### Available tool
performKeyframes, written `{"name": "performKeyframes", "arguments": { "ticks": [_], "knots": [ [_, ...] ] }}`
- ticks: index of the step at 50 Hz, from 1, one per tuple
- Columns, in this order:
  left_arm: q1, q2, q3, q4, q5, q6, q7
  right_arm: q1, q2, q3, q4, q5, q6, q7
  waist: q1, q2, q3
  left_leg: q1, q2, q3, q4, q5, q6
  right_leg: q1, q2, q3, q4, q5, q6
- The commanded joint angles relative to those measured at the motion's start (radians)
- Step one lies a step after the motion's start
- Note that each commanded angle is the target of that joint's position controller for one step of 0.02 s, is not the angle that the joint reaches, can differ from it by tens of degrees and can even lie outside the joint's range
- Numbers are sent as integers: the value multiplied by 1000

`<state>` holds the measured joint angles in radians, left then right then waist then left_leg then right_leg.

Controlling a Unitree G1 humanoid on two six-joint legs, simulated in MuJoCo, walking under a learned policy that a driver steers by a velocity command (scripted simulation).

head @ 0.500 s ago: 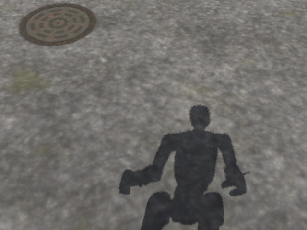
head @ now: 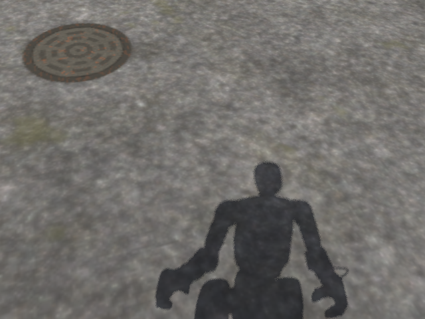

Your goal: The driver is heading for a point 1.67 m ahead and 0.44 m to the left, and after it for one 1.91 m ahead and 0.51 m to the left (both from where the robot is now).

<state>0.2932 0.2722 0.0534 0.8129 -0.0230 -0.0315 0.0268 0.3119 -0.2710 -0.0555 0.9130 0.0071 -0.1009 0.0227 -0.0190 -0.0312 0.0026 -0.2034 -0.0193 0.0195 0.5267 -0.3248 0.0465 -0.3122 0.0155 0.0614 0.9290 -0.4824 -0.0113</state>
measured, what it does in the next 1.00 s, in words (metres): walks ahead, turning left: right foot, then left foot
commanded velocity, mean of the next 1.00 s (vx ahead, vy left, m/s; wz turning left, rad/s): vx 0.06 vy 0.00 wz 0.41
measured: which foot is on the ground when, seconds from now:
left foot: down 0.00-0.30, up 0.32-0.72, down 0.74-1.00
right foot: up 0.00-0.28, down 0.30-0.74, up 0.76-1.00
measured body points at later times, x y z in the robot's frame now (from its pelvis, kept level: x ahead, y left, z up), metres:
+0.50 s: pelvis +0.11 -0.03 +0.00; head +0.15 -0.03 +0.45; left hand +0.21 +0.27 -0.09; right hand +0.28 -0.30 -0.12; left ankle +0.04 +0.09 -0.66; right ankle +0.19 -0.12 -0.74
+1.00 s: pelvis +0.11 +0.03 +0.01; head +0.12 +0.07 +0.46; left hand +0.08 +0.34 -0.12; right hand +0.37 -0.13 -0.08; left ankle +0.08 +0.10 -0.74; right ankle +0.19 -0.12 -0.67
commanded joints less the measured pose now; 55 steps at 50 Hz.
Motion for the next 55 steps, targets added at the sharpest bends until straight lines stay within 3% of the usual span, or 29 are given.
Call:
{"name": "performKeyframes", "arguments": {
  "ticks": [1, 3, 6, 8, 11, 14, 15, 16, 17, 18, 19, 20, 23, 26, 29, 33, 35, 36, 37, 38, 39, 40, 41, 42, 43, 46, 51, 53, 55],
  "knots": [
    [-119, 100, 30, -112, 16, -53, -5, 24, -146, -23, -46, 2, -4, -6, -14, 134, 60, 301, 302, -426, -260, 469, 188, -458, -61, 2, 148, 57, -1],
    [-153, 64, 25, -117, 21, -48, -17, 44, -109, -10, -35, 3, 21, -21, -15, 133, 20, 269, 233, -288, -247, 701, 151, -353, -54, -32, 19, 134, 25],
    [-214, 25, 13, -136, 12, -35, -20, 45, -172, -29, -44, 3, 54, -51, -13, 139, 0, 199, 193, -222, -221, 787, 143, -249, -5, -60, -163, 231, 55],
    [-244, 42, 15, -146, 9, -26, -17, 33, -201, -41, -56, 9, 71, -62, -14, 154, -9, 127, 190, -223, -213, 753, 134, -165, 19, -59, -253, 310, 64],
    [-263, 79, 26, -154, 7, -16, -16, 12, -191, -47, -69, 23, 87, -68, -4, 171, -11, 70, 192, -274, -184, 637, 106, -73, 29, -25, -344, 364, 60],
    [-176, 129, 49, -126, 16, -28, -12, -60, -182, -50, -101, 27, 88, -73, 59, 153, -32, 31, 150, -319, -75, 505, 55, 97, 17, -13, -510, 484, 16],
    [-122, 170, 60, -122, 33, -34, -3, -48, -138, -39, -114, 18, 85, -71, 72, 94, -98, -20, 87, -290, 51, 411, 19, 241, -75, 48, -540, 603, -29],
    [-64, 231, 68, -130, 47, -27, 9, 9, -52, -15, -132, -17, 84, -69, 55, -130, -217, -175, -32, -201, 313, -86, -32, 461, -298, 246, -488, 944, -115],
    [-77, 220, 62, -130, 56, -10, 1, 138, -57, -17, -132, 5, 91, -68, -3, -298, -297, -308, -86, -158, 534, -434, -67, 483, -475, 526, -568, 847, -269],
    [-144, 149, 42, -149, 40, -8, -5, 142, -147, -42, -105, 16, 106, -72, -12, -165, -194, -354, -16, -170, 649, -375, -91, 375, -435, 481, -610, 655, -266],
    [-196, 102, 29, -157, 34, -9, -5, 69, -182, -57, -113, 22, 121, -75, -6, -97, -109, -383, 15, -143, 686, -295, -104, 291, -362, 335, -614, 558, -222],
    [-238, 92, 23, -157, 37, -7, -7, 51, -175, -61, -112, 21, 138, -81, -18, -60, -77, -368, 39, -130, 681, -238, -118, 218, -309, 240, -631, 485, -197],
    [-260, 108, 27, -133, 52, -3, 0, 19, -134, -57, -149, 13, 157, -77, -19, -106, -39, -293, 59, -80, 648, -120, -137, 73, -254, 88, -685, 437, -209],
    [-234, 128, 33, -111, 45, -1, 16, -50, -112, -46, -203, 8, 153, -66, 7, -96, -52, -315, 86, -68, 527, -84, -140, 127, -294, 57, -700, 458, -248],
    [-247, 163, 44, -105, 39, 8, 18, -89, -104, -34, -237, 5, 149, -46, 15, -82, -75, -250, 106, -44, 394, -49, -124, 134, -316, 7, -697, 470, -250],
    [-239, 198, 55, -93, 23, 22, 5, -102, -130, -38, -263, 8, 155, -21, 15, -92, -78, -160, 91, 6, 244, -32, -85, 149, -335, -40, -659, 486, -223],
    [-247, 204, 58, -86, 3, 28, 2, -68, -130, -44, -260, 7, 157, -10, -18, -85, -83, -74, 66, 40, 81, 53, -46, 146, -327, -77, -585, 475, -173],
    [-217, 184, 54, -70, -5, 32, 1, -38, -141, -51, -249, 2, 157, -12, -25, -64, -85, 12, 39, 37, -14, 110, -17, 101, -297, -106, -514, 430, -126],
    [-157, 137, 42, -46, 4, 35, -7, -7, -191, -67, -245, -2, 156, -22, -19, 63, -77, 123, 89, -75, -132, 280, 29, -6, -229, -180, -357, 304, -42],
    [-142, 69, 17, -81, 59, 34, -21, -14, -299, -84, -278, -5, 155, -44, 28, 384, -79, 249, 365, -433, -151, 642, 162, -283, -79, -259, -38, -150, 70],
    [-247, 122, 35, -106, 45, 33, -8, -17, -286, -75, -301, -43, 133, -34, -49, 290, -105, 117, 431, -500, -198, 579, 298, -328, -34, -92, 138, -207, 72],
    [-265, 154, 47, -103, 19, 39, -1, -52, -250, -64, -297, -50, 112, -28, -33, 197, -78, 84, 370, -403, -212, 503, 269, -324, -57, -51, 203, -126, 57],
    [-231, 149, 51, -83, 12, 46, 5, -110, -220, -56, -294, -34, 98, -28, 2, 167, -62, 72, 311, -330, -211, 433, 211, -323, -69, -35, 194, -38, 48],
    [-201, 150, 54, -53, 20, 52, 12, -149, -180, -43, -297, -20, 93, -31, 17, 145, -67, 78, 279, -288, -206, 412, 172, -312, -78, -29, 193, 25, 53],
    [-177, 148, 56, -41, 27, 55, 14, -175, -159, -31, -296, -14, 91, -36, 34, 156, -68, 58, 257, -250, -208, 463, 163, -275, -73, -32, 207, 86, 64],
    [-154, 127, 51, -24, 16, 52, 11, -176, -113, -9, -285, -24, 82, -43, 42, 154, -89, 81, 230, -198, -208, 523, 165, -211, -71, -25, 148, 169, 83],
    [-201, 99, 30, -27, 19, 51, 3, -163, -140, -16, -245, -23, 92, -44, 0, 161, -51, 92, 230, -221, -207, 417, 176, -101, -80, -32, -155, 134, 95],
    [-174, 95, 24, -8, 16, 49, -2, -173, -105, -3, -221, -29, 92, -38, -1, 157, -49, 67, 233, -213, -208, 376, 179, -23, -87, -41, -249, 126, 91],
    [-156, 101, 23, 1, 13, 45, -6, -192, -112, -4, -200, -24, 91, -35, 16, 149, -31, 44, 226, -205, -187, 363, 163, 38, -74, -63, -363, 189, 78]
  ]
}}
